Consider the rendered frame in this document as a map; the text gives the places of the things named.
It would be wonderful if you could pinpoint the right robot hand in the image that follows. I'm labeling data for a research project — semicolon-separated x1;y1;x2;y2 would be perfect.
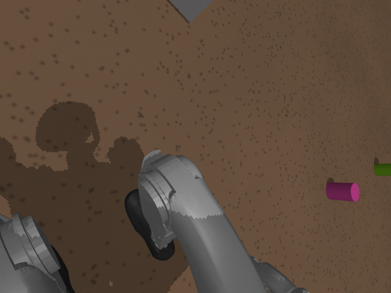
250;255;297;293

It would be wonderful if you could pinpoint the left robot foot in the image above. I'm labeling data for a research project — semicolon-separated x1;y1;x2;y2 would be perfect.
51;245;75;293

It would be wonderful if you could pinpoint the right robot foot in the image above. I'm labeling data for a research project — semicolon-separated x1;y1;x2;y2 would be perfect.
125;189;175;261

